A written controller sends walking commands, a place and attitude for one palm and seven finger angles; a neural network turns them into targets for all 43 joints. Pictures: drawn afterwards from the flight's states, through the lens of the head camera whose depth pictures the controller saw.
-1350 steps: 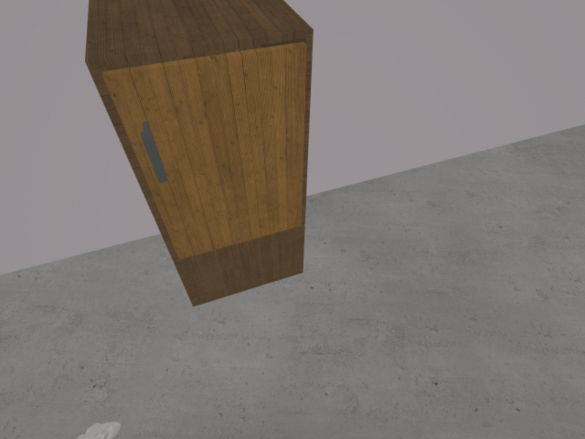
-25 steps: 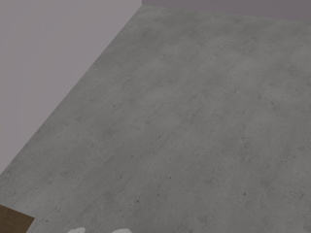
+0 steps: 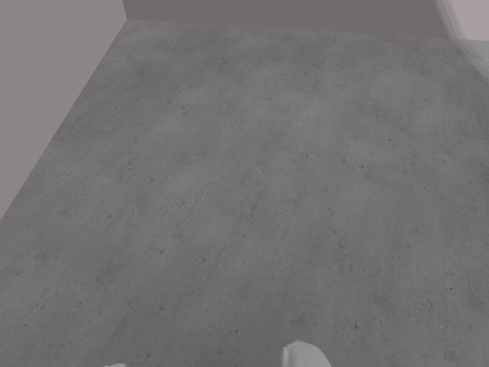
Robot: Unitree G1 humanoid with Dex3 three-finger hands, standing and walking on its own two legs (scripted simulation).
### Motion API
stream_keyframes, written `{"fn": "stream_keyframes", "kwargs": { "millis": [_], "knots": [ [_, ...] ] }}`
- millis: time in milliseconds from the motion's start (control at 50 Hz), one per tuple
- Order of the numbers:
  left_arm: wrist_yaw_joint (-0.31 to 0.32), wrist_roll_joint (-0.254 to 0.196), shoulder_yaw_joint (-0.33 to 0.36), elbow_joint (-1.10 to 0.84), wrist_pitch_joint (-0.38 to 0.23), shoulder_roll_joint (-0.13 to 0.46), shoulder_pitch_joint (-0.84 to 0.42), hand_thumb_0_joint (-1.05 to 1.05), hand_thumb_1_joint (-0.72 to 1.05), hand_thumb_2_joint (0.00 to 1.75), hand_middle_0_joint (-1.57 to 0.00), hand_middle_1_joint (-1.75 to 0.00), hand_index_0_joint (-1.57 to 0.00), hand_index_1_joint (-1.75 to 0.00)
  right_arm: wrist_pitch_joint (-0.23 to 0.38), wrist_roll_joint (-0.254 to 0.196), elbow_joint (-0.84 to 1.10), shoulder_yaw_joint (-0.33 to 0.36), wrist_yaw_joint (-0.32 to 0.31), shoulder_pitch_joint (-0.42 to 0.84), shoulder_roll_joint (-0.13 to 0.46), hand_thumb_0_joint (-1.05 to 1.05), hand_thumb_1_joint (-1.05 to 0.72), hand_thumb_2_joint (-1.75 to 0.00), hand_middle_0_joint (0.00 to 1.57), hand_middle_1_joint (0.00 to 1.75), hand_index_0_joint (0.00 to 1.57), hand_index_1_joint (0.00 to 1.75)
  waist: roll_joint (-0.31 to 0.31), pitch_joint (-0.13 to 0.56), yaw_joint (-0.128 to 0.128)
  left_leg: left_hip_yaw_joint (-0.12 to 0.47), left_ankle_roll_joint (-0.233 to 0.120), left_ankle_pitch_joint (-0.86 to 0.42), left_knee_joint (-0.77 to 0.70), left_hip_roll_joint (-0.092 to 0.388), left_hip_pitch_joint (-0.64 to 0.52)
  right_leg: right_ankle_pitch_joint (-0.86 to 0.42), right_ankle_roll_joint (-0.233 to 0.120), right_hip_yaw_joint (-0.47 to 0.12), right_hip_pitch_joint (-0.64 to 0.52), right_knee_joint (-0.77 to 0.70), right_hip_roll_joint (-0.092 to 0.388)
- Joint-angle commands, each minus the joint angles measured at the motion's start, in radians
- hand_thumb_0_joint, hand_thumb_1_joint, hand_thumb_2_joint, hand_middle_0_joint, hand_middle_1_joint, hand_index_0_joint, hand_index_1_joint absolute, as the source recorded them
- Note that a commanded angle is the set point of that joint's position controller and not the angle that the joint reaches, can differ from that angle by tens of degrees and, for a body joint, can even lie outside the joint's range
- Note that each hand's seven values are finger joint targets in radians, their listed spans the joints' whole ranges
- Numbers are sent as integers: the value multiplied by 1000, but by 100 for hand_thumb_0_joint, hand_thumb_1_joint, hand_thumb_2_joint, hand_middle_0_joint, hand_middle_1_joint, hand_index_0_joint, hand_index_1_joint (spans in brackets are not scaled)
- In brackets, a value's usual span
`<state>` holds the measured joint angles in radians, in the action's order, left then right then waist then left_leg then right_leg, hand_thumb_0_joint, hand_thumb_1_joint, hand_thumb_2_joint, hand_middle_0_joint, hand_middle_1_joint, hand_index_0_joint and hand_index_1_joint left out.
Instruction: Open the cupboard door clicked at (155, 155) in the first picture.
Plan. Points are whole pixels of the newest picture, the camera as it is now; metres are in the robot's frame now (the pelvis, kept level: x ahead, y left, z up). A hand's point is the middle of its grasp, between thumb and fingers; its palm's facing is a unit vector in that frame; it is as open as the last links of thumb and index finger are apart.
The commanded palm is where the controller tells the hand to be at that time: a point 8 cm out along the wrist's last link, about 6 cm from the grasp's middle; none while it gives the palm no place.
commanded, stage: walk to a spot facing it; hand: left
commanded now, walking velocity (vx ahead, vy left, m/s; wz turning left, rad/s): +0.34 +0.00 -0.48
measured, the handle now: out of the picture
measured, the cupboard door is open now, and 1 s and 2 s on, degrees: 39 39 39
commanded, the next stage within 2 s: turn to face it in 0.48 s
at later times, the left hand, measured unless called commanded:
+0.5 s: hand (208, 275) +0.32 +0.10 -0.16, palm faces -0.16 -0.96 -0.24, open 7.1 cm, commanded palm none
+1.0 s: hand (218, 210) +0.50 +0.10 -0.18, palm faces -0.02 -0.98 -0.18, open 7.4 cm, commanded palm none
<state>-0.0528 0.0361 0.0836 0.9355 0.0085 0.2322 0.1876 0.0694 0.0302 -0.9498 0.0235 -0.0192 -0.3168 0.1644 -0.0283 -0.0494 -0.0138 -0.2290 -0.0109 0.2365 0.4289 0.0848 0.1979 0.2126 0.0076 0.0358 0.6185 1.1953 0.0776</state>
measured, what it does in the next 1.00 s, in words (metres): walks ahead: right foot, then left foot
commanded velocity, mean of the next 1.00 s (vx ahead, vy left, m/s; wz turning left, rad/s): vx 0.18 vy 0.00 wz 0.14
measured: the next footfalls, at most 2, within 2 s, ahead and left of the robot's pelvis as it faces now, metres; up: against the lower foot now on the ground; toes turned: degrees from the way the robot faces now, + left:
right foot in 0.24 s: +0.22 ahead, -0.15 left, +0.00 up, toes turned -14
left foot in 0.72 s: +0.51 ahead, -0.02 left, +0.00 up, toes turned -4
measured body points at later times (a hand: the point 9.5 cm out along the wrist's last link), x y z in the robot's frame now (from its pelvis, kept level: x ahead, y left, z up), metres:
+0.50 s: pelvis +0.23 -0.09 +0.00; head +0.26 -0.10 +0.45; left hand +0.33 +0.15 -0.14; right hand +0.24 -0.33 -0.15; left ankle +0.30 +0.07 -0.67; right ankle +0.18 -0.14 -0.74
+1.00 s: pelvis +0.40 -0.08 -0.01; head +0.45 -0.06 +0.44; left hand +0.50 +0.15 -0.16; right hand +0.42 -0.32 -0.15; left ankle +0.47 -0.01 -0.74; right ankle +0.38 -0.25 -0.67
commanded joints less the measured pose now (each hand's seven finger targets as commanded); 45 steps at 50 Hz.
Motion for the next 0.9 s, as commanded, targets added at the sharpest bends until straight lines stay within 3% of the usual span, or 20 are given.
{"fn": "stream_keyframes", "kwargs": {
  "millis": [0, 140, 180, 200, 220, 240, 260, 300, 360, 400, 560, 600, 640, 660, 680, 700, 720, 780, 840, 880],
  "knots": [
    [-11, -1, -10, -86, -6, -15, -66, 0, 90, 90, -20, -30, -20, -30, 14, -2, 22, 46, 3, -101, 158, 0, -90, -90, 20, 30, 20, 30, 108, -3, 30, 114, -91, -12, -265, 257, -59, -74, 6, 3, 57, -203, 44],
    [-7, -7, -15, -114, -22, 2, -173, 0, 90, 90, -20, -30, -20, -30, -2, 11, -20, 42, 8, -176, 174, 0, -90, -90, 20, 30, 20, 30, 143, -31, 62, 24, -78, -236, -166, 283, -128, 5, -36, 87, -102, -507, -7],
    [0, -8, -5, -72, -37, 41, -24, 0, 90, 90, -20, -30, -20, -30, -7, 6, -16, 45, 10, -147, 196, 0, -90, -90, 20, 30, 20, 30, 110, 54, -17, -27, -46, -466, 65, 253, -133, 38, -70, 121, -325, -609, -61],
    [7, -4, 12, -8, -50, 89, 167, 0, 90, 90, -20, -30, -20, -30, -5, -2, -8, 42, 14, -108, 193, 0, -90, -90, 20, 30, 20, 30, 33, 153, -106, -69, -11, -463, 295, 197, -10, 10, -100, 87, -604, -648, -67],
    [23, -1, 48, 32, -60, 215, 312, 0, 90, 90, -20, -30, -20, -30, -1, -23, 27, 31, 24, -107, 132, 0, -90, -90, 20, 30, 20, 30, -262, 275, -162, -93, 36, 35, 622, 63, 309, 29, -184, -308, -902, -741, 201],
    [38, -28, 56, 50, -60, 278, 345, 0, 90, 90, -20, -30, -20, -30, -2, -26, 58, 30, 20, -58, 130, 0, -90, -90, 20, 30, 20, 30, -319, 302, -148, 46, 58, 390, 871, -27, 505, -123, -260, -616, -958, -885, 347],
    [50, -32, 54, 39, -61, 250, 287, 0, 90, 90, -20, -30, -20, -30, -3, -26, 54, 40, 17, -14, 150, 0, -90, -90, 20, 30, 20, 30, -200, 235, -121, 179, 48, 289, 942, 20, 559, -172, -261, -546, -910, -878, 327],
    [59, -34, 18, 17, -61, 143, 166, 0, 90, 90, -20, -30, -20, -30, -8, -19, 38, 41, 11, 49, 112, 0, -90, -90, 20, 30, 20, 30, -76, 107, -53, 211, 63, 140, 881, 80, 517, -405, -221, -335, -673, -863, 247],
    [57, -24, -8, 12, -83, 75, 89, 0, 90, 90, -20, -30, -20, -30, -39, -5, -13, 34, 14, -35, 70, 0, -90, -90, 20, 30, 20, 30, -92, 53, 38, 191, 76, 71, 723, 77, 376, -430, -185, -147, -473, -920, 164],
    [55, -23, -11, 34, -95, 63, 107, 0, 90, 90, -20, -30, -20, -30, -45, -5, -30, 34, 20, -46, 58, 0, -90, -90, 20, 30, 20, 30, -78, 58, 51, 176, 80, 23, 648, 58, 371, -440, -186, -112, -482, -934, 129],
    [62, -22, -26, 93, -102, 62, 189, 0, 90, 90, -20, -30, -20, -30, -28, -16, 42, 27, 37, 217, 62, 0, -90, -90, 20, 30, 20, 30, -84, -38, 3, 146, 50, -67, 326, 16, 398, -575, -185, -116, -588, -929, 148],
    [69, -18, -25, 108, -102, 80, 187, 0, 90, 90, -20, -30, -20, -30, -22, -18, 29, 23, 33, 203, 61, 0, -90, -90, 20, 30, 20, 30, -67, -25, 19, 122, 26, -43, 254, -30, 331, -742, -164, -77, -636, -868, 156],
    [76, -22, -26, 115, -97, 94, 164, 0, 90, 90, -20, -30, -20, -30, -19, -14, -22, 24, 22, 76, 83, 0, -90, -90, 20, 30, 20, 30, -85, 20, 79, 108, -3, -128, 144, -87, 153, -864, -109, 3, -634, -717, 126],
    [79, -26, -28, 117, -91, 93, 169, 0, 90, 90, -20, -30, -20, -30, -17, -10, -59, 29, 17, -27, 114, 0, -90, -90, 20, 30, 20, 30, -44, 77, 116, 126, -21, -296, 88, -89, -7, -799, -71, 35, -583, -568, 98],
    [81, -34, -32, 111, -83, 70, 214, 0, 90, 90, -20, -30, -20, -30, -15, 3, -74, 43, 13, -123, 195, 0, -90, -90, 20, 30, 20, 30, 113, 170, 132, 320, -97, -593, 121, 68, -222, -460, -20, 70, -407, -351, 16],
    [80, -53, -44, 92, -81, 24, 271, 0, 90, 90, -20, -30, -20, -30, -18, 3, -73, 55, 2, -187, 260, 0, -90, -90, 20, 30, 20, 30, 307, 292, 122, 638, -255, -971, 75, 314, -382, 302, 9, 81, -225, -35, -103],
    [89, -41, -44, 62, -71, 37, 227, 0, 90, 90, -20, -30, -20, -30, -38, -11, -65, 52, -5, -150, 263, 0, -90, -90, 20, 30, 20, 30, 213, 273, 101, 674, -304, -862, 1, 348, -267, 435, -8, -36, -219, 73, -84],
    [75, -20, -29, 37, -40, 33, 100, 0, 90, 90, -20, -30, -20, -30, -41, -13, -5, 36, -14, 35, 178, 0, -90, -90, 20, 30, 20, 30, 168, -3, 29, 577, -213, -387, -135, 229, 105, 256, 32, -64, -133, 67, 1],
    [68, -17, -19, 36, -5, 9, 146, 0, 90, 90, -20, -30, -20, -30, -41, -11, 18, 38, -12, 88, 181, 0, -90, -90, 20, 30, 20, 30, 105, 68, -16, 464, -166, -269, -150, 150, 171, 185, 46, -45, -206, -43, -15],
    [67, -15, -12, 20, 3, 13, 132, 0, 90, 90, -20, -30, -20, -30, -46, -12, 27, 49, -9, 79, 198, 0, -90, -90, 20, 30, 20, 30, 98, 122, -11, 484, -161, -188, -153, 127, 136, 157, 53, -37, -190, -84, -24]
  ]
}}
